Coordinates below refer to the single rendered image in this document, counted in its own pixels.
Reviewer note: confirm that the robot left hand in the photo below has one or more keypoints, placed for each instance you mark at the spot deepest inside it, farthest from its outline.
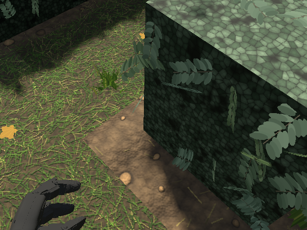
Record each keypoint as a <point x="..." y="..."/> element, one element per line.
<point x="35" y="210"/>

